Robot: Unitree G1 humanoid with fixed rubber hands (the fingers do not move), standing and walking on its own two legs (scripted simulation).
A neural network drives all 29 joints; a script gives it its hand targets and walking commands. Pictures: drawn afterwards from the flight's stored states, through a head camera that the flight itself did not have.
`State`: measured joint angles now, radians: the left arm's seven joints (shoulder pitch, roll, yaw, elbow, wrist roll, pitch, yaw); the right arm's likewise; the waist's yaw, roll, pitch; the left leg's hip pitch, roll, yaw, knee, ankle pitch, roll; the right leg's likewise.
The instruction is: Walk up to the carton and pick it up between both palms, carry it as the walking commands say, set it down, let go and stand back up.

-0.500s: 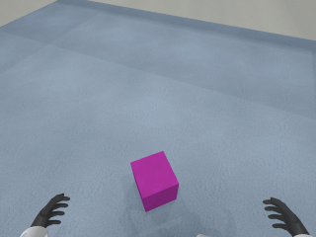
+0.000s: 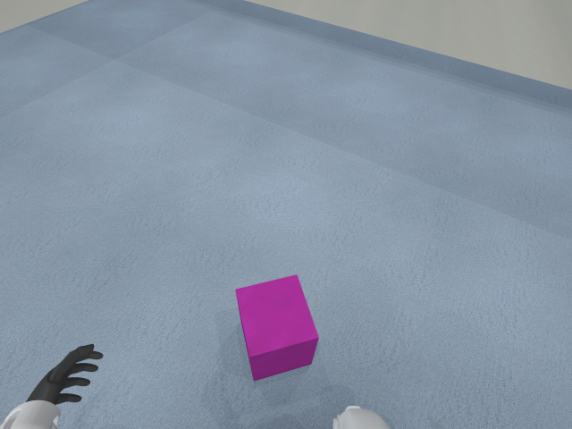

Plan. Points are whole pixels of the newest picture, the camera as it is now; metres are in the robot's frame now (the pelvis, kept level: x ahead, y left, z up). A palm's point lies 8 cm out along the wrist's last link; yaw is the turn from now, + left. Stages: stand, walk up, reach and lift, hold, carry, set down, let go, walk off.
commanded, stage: walk up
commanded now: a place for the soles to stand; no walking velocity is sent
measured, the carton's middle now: (275, 328) +0.50 +0.04 -0.63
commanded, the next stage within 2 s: none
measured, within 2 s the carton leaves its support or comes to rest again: neither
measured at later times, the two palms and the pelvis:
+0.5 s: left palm out of the picture +0.11 +0.25 -0.07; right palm (532, 317) +0.29 -0.36 -0.03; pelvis +0.05 -0.10 -0.01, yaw +13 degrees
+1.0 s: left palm out of the picture +0.11 +0.25 -0.05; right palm (510, 298) +0.33 -0.35 -0.05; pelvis +0.07 -0.10 +0.00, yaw +19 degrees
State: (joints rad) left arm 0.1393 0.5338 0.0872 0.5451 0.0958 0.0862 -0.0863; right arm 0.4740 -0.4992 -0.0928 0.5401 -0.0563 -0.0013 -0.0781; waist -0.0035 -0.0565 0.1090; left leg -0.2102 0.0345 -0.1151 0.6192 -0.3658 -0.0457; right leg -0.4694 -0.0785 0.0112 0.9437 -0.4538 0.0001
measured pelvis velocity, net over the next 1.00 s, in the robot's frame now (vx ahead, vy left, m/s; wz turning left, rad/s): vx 0.07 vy -0.10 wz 0.33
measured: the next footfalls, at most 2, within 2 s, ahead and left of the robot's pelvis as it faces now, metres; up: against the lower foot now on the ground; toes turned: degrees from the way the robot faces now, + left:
right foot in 0.08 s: +0.14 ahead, -0.21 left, +0.00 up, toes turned +16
left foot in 0.34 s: +0.11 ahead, +0.04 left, +0.00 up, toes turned +9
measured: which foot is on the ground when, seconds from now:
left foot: down 0.00-0.08, up 0.10-0.32, down 0.34-1.00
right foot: up 0.00-0.06, down 0.08-1.00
